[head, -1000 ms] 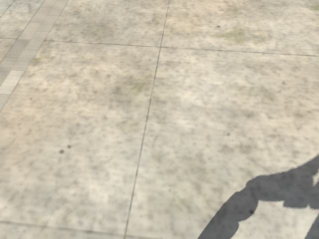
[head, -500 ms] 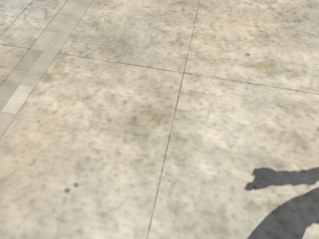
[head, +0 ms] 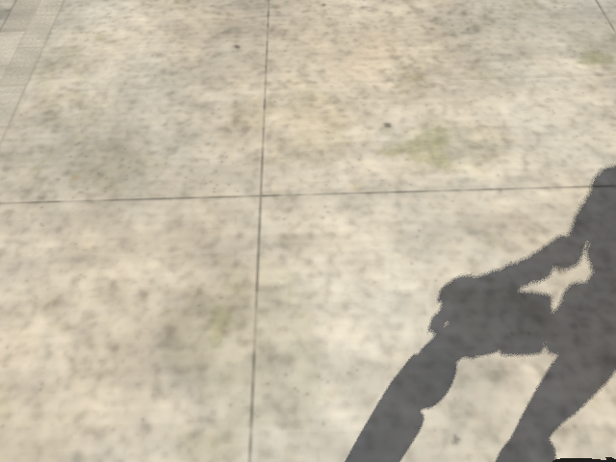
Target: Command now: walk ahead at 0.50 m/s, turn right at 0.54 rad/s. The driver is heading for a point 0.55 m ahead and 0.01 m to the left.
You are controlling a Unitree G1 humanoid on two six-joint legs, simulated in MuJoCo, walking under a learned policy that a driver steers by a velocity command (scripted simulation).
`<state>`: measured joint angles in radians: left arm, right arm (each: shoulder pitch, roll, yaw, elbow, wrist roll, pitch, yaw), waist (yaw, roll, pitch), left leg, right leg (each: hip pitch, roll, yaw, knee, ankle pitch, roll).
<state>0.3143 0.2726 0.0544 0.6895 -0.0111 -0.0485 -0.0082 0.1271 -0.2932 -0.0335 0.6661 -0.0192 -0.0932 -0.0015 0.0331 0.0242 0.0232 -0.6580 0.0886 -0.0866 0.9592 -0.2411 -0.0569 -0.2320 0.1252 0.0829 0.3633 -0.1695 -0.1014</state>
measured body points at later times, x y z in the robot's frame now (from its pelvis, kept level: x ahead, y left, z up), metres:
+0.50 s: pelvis +0.27 +0.04 +0.00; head +0.29 +0.04 +0.45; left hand +0.51 +0.24 -0.09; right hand +0.23 -0.24 -0.11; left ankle +0.26 +0.15 -0.74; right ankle +0.31 -0.14 -0.68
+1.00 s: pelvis +0.43 -0.06 -0.01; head +0.45 -0.07 +0.44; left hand +0.62 +0.15 -0.12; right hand +0.48 -0.35 -0.13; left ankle +0.52 +0.08 -0.73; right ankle +0.45 -0.16 -0.74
